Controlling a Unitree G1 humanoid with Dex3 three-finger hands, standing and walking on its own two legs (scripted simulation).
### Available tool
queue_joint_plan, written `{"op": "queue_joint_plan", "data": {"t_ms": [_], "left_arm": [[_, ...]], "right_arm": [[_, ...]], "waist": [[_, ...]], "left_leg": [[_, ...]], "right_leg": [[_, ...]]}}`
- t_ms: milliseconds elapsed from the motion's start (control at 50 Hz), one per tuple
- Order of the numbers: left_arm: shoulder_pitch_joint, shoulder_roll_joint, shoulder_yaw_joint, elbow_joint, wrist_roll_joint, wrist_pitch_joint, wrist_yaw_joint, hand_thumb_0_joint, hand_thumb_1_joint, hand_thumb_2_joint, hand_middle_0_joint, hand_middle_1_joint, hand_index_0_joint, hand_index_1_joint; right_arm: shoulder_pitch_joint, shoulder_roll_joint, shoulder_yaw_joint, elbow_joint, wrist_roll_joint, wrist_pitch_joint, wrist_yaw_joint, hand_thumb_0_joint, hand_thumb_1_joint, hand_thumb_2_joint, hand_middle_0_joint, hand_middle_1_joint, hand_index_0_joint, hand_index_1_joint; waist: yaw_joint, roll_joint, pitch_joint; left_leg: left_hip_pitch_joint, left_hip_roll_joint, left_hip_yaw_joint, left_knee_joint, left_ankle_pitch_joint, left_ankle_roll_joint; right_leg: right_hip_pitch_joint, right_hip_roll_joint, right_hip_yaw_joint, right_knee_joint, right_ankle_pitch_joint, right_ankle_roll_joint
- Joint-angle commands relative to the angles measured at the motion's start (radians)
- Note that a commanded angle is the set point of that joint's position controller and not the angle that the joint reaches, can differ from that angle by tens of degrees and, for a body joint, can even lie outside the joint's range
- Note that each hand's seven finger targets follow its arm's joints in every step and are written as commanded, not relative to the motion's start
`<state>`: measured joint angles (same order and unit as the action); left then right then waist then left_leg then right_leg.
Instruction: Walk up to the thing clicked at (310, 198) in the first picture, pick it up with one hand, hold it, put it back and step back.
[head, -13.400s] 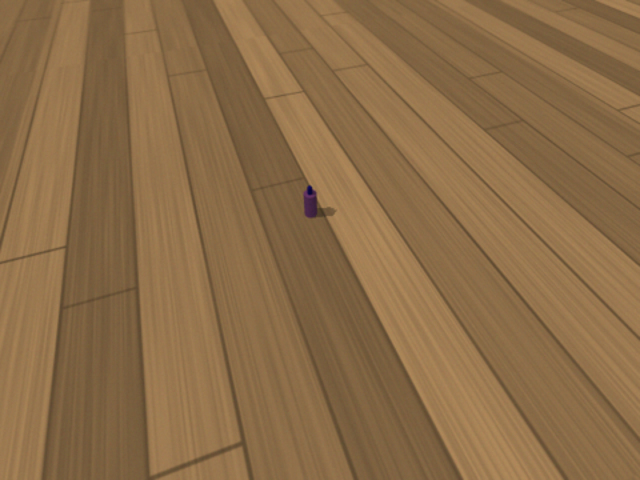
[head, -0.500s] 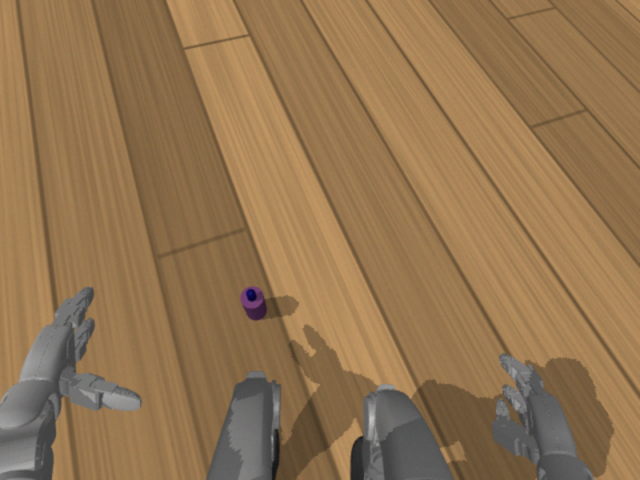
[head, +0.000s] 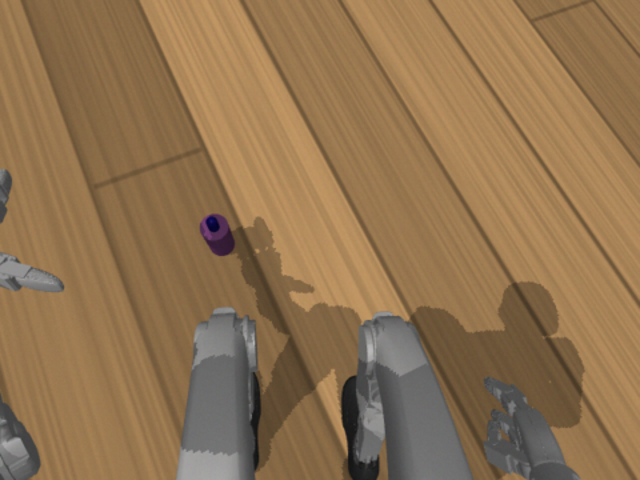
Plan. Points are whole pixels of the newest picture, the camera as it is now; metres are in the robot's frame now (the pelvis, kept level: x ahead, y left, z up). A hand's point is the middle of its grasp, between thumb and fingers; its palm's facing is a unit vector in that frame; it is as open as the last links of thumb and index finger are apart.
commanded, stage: go down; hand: left
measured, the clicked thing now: (217, 233) +0.50 +0.20 -0.39
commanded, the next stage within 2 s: approach in 1.12 s
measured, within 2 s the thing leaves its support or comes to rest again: neither
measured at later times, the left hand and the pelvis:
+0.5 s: hand (35, 209) +0.42 +0.37 -0.07, palm faces +0.07 -0.99 -0.09, open 17.5 cm; pelvis -0.01 +0.00 -0.07, yaw -2 degrees
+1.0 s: hand (34, 197) +0.44 +0.38 -0.08, palm faces +0.04 -1.00 -0.07, open 17.7 cm; pelvis -0.01 +0.01 -0.10, yaw -5 degrees
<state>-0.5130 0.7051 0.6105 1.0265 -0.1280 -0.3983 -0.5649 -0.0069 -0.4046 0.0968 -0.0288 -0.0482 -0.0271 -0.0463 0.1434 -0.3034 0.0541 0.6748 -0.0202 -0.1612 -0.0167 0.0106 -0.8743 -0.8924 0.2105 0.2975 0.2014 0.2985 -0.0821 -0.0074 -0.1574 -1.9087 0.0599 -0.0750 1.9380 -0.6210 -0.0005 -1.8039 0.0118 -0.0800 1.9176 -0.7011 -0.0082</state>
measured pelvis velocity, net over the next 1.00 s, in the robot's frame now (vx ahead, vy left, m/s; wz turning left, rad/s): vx -0.01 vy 0.01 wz -0.08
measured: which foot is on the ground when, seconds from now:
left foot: down 0.00-1.00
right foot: down 0.00-1.00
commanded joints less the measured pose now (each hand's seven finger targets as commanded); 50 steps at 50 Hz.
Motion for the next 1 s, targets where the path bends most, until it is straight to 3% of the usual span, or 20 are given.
{"op": "queue_joint_plan", "data": {"t_ms": [0,40,80,180,240,340,380,440,560,620,640,740,820,980], "left_arm": [[-0.191,0.404,0.098,-0.108,-0.035,-0.053,-0.025,0.0,-0.441,0.093,-0.016,-0.071,-0.025,-0.058],[-0.234,0.451,0.125,-0.152,-0.041,-0.06,-0.033,0.0,-0.464,0.091,-0.017,-0.073,-0.026,-0.06],[-0.236,0.43,0.119,-0.145,-0.047,-0.061,-0.045,0.0,-0.472,0.094,-0.013,-0.081,-0.025,-0.066],[-0.28,0.463,0.141,-0.137,-0.053,-0.072,-0.07,0.0,-0.526,0.072,-0.027,-0.077,-0.035,-0.065],[-0.314,0.467,0.142,-0.127,-0.06,-0.075,-0.089,0.0,-0.564,0.056,-0.034,-0.075,-0.043,-0.063],[-0.359,0.507,0.146,-0.094,-0.066,-0.076,-0.117,0.0,-0.556,0.058,-0.036,-0.082,-0.045,-0.069],[-0.373,0.548,0.166,-0.106,-0.068,-0.077,-0.122,0.0,-0.58,0.052,-0.038,-0.08,-0.049,-0.067],[-0.41,0.575,0.168,-0.105,-0.069,-0.073,-0.129,0.0,-0.597,0.053,-0.04,-0.087,-0.053,-0.072],[-0.413,0.615,0.179,-0.077,-0.068,-0.059,-0.144,0.0,-0.597,0.04,-0.045,-0.083,-0.057,-0.067],[-0.435,0.64,0.18,-0.098,-0.068,-0.055,-0.149,0.0,-0.611,0.033,-0.047,-0.078,-0.06,-0.062],[-0.413,0.61,0.166,-0.067,-0.067,-0.051,-0.155,0.0,-0.61,0.032,-0.048,-0.08,-0.06,-0.064],[-0.448,0.639,0.177,-0.095,-0.081,-0.051,-0.167,0.0,-0.611,0.01,-0.049,-0.069,-0.067,-0.049],[-0.435,0.684,0.205,-0.097,-0.084,-0.046,-0.168,0.0,-0.611,0.007,-0.054,-0.076,-0.072,-0.056],[-0.447,0.696,0.198,-0.098,-0.084,-0.04,-0.179,0.0,-0.597,0.006,-0.044,-0.062,-0.064,-0.039]], "right_arm": [[0.111,-0.222,-0.067,-0.072,0.004,-0.029,-0.016,0.0,-0.872,-0.896,0.201,0.3,0.2,0.3],[0.119,-0.225,-0.061,-0.067,0.003,-0.027,-0.016,0.0,-0.876,-0.897,0.201,0.3,0.2,0.3],[0.113,-0.229,-0.057,-0.065,0.002,-0.025,-0.014,0.0,-0.88,-0.898,0.201,0.3,0.2,0.3],[0.117,-0.244,-0.053,-0.043,-0.007,-0.022,-0.012,0.0,-0.888,-0.901,0.201,0.3,0.2,0.3],[0.123,-0.247,-0.05,-0.038,-0.012,-0.02,-0.013,0.0,-0.892,-0.901,0.201,0.3,0.2,0.3],[0.122,-0.258,-0.037,-0.031,-0.021,-0.018,-0.013,0.0,-0.891,-0.901,0.201,0.3,0.2,0.3],[0.126,-0.262,-0.03,-0.029,-0.021,-0.019,-0.013,0.0,-0.892,-0.9,0.201,0.3,0.2,0.3],[0.121,-0.266,-0.02,-0.036,-0.023,-0.015,-0.014,0.0,-0.889,-0.899,0.201,0.3,0.2,0.3],[0.121,-0.274,0.002,-0.039,-0.03,-0.012,-0.015,0.0,-0.892,-0.9,0.201,0.3,0.2,0.3],[0.115,-0.282,0.005,-0.046,-0.03,-0.01,-0.017,0.0,-0.889,-0.899,0.2,0.3,0.2,0.3],[0.116,-0.284,0.009,-0.044,-0.031,-0.009,-0.017,0.0,-0.892,-0.899,0.2,0.3,0.2,0.3],[0.116,-0.299,0.017,-0.05,-0.029,-0.006,-0.019,0.0,-0.892,-0.898,0.2,0.3,0.2,0.3],[0.131,-0.3,0.027,-0.051,-0.032,-0.006,-0.02,0.0,-0.894,-0.898,0.2,0.3,0.2,0.3],[0.119,-0.312,0.034,-0.064,-0.03,0.002,-0.022,0.0,-0.892,-0.897,0.201,0.3,0.2,0.3]], "waist": [[0.041,0.176,-0.542],[0.045,0.193,-0.596],[0.041,0.21,-0.593],[0.03,0.246,-0.592],[0.008,0.231,-0.581],[-0.001,0.229,-0.586],[0.01,0.235,-0.599],[-0.003,0.212,-0.581],[-0.008,0.232,-0.58],[-0.008,0.277,-0.545],[-0.017,0.281,-0.542],[-0.032,0.304,-0.532],[-0.023,0.289,-0.563],[-0.04,0.317,-0.51]], "left_leg": [[0.445,-0.011,-0.011,-0.223,0.008,0.023],[0.456,-0.011,-0.008,-0.193,0.066,0.024],[0.48,-0.007,-0.015,-0.175,0.115,0.024],[0.494,-0.002,-0.033,-0.127,0.185,0.019],[0.439,-0.004,-0.02,-0.094,0.161,0.024],[0.391,-0.005,-0.006,-0.04,0.139,0.028],[0.383,-0.005,-0.011,-0.037,0.136,0.025],[0.33,-0.003,-0.006,-0.015,0.093,0.03],[0.31,-0.001,-0.008,0.026,0.128,0.031],[0.307,0.002,-0.019,0.011,0.068,0.025],[0.323,0.004,-0.025,0.017,0.081,0.024],[0.335,0.007,-0.048,0.025,0.084,0.02],[0.303,0.003,-0.031,0.058,0.117,0.027],[0.295,0.009,-0.056,0.042,0.056,0.022]], "right_leg": [[0.167,0.022,0.023,-0.213,0.065,-0.038],[0.175,0.023,0.015,-0.182,0.11,-0.038],[0.135,0.024,0.005,-0.153,0.146,-0.041],[0.062,0.024,-0.006,-0.088,0.188,-0.046],[0.074,0.025,-0.006,-0.081,0.181,-0.042],[0.071,0.028,-0.008,-0.063,0.166,-0.037],[0.07,0.03,-0.015,-0.043,0.161,-0.04],[0.076,0.034,-0.016,-0.045,0.132,-0.035],[0.068,0.04,-0.026,-0.013,0.161,-0.034],[0.015,0.044,-0.04,0.004,0.113,-0.041],[0.007,0.043,-0.046,0.012,0.128,-0.041],[-0.036,0.043,-0.061,0.038,0.132,-0.04],[0.02,0.046,-0.057,0.037,0.157,-0.035],[-0.045,0.05,-0.073,0.054,0.116,-0.04]]}}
